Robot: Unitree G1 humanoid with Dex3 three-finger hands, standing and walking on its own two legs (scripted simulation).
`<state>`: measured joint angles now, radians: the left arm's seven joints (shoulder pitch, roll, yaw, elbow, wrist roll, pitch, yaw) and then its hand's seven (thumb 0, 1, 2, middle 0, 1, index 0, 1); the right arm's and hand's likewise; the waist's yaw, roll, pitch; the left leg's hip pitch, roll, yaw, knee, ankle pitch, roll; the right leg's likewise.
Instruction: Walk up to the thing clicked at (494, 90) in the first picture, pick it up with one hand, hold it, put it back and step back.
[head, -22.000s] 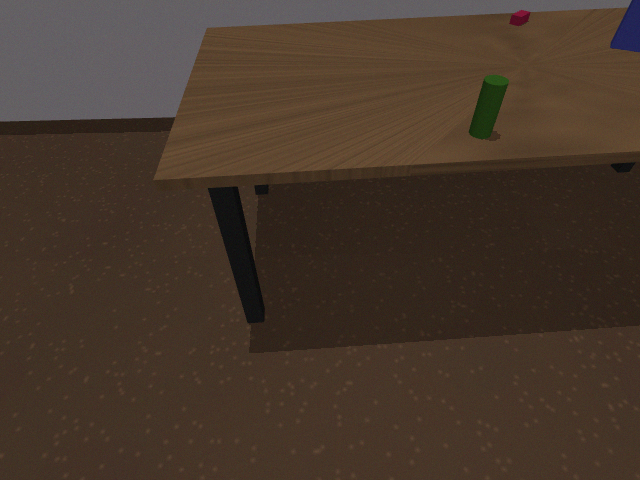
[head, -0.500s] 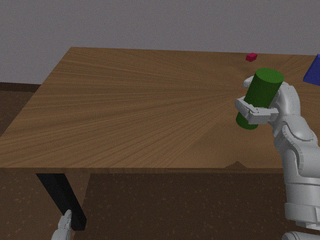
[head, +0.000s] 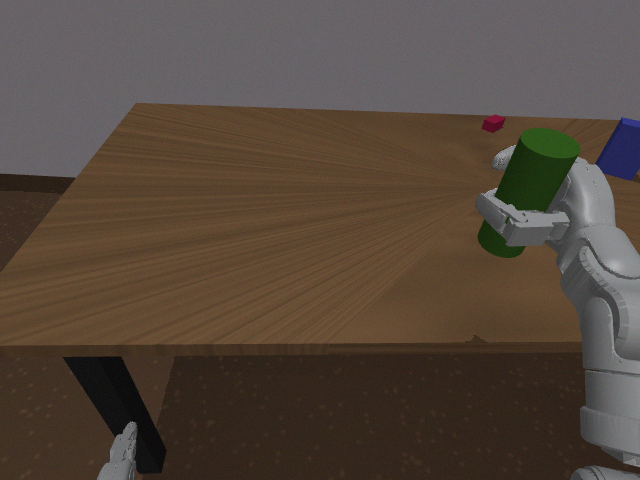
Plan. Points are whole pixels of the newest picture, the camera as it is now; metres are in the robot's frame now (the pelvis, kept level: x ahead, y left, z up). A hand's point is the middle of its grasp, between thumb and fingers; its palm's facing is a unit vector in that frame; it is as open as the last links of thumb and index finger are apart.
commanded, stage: hold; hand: right
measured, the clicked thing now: (522, 197) +0.34 -0.18 +0.25
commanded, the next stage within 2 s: none
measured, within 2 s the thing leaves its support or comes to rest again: neither
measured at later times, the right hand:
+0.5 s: hand (513, 197) +0.34 -0.17 +0.26, palm faces +0.09 +1.00 -0.03, open 7.5 cm
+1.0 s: hand (507, 201) +0.33 -0.16 +0.25, palm faces +0.09 +1.00 -0.03, open 7.5 cm
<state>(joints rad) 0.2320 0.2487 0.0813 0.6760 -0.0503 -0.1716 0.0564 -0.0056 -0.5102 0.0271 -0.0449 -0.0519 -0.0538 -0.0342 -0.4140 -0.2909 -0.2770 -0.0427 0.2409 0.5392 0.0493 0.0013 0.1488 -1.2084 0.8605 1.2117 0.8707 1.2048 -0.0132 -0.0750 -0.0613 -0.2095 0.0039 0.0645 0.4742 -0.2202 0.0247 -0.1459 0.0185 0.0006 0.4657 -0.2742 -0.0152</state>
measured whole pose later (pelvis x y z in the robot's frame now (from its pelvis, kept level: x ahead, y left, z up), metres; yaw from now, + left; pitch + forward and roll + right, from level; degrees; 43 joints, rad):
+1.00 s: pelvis +0.00 +0.00 +0.00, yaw +0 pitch -3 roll +0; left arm 0.21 0.25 0.08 0.69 -0.05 -0.21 0.05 -0.01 -0.52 0.04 -0.05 -0.05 -0.05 -0.04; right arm -0.39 -0.29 -0.29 -0.12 0.27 0.64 0.05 0.00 0.15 -1.21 0.86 1.21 0.87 1.20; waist -0.01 -0.09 -0.06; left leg -0.21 0.00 0.07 0.48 -0.22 0.03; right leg -0.14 0.02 0.01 0.47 -0.27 -0.01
